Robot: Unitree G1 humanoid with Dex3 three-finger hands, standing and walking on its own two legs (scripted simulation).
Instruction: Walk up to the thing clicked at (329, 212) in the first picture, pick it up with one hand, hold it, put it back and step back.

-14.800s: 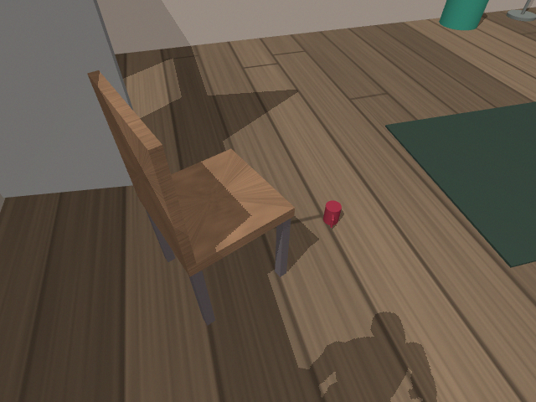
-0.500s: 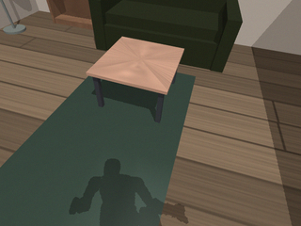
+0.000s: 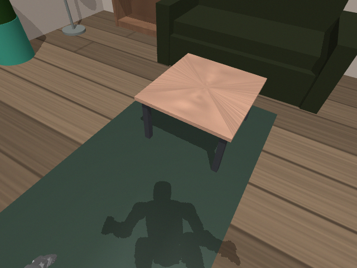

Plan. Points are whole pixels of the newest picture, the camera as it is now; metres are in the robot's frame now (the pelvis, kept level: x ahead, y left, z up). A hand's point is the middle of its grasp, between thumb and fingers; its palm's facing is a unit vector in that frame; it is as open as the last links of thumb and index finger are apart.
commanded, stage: walk up
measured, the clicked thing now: out of the picture -0.89 +1.06 -0.73
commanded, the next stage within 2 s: none
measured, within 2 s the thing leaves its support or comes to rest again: neither
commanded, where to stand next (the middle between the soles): +0.10 -0.01 m, yaw +122 degrees
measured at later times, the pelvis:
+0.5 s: pelvis +0.06 -0.10 -0.03, yaw +21 degrees
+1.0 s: pelvis +0.04 -0.15 -0.01, yaw +50 degrees
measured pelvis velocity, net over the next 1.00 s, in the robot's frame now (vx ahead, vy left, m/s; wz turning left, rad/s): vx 0.04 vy -0.15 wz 0.87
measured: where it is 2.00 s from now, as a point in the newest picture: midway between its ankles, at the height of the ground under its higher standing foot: outside the picture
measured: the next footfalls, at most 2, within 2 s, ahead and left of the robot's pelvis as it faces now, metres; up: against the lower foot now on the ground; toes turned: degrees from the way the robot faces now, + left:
right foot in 0.02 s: +0.15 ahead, -0.14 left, -0.01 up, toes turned +3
left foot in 0.42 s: +0.15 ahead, +0.05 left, +0.00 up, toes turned +23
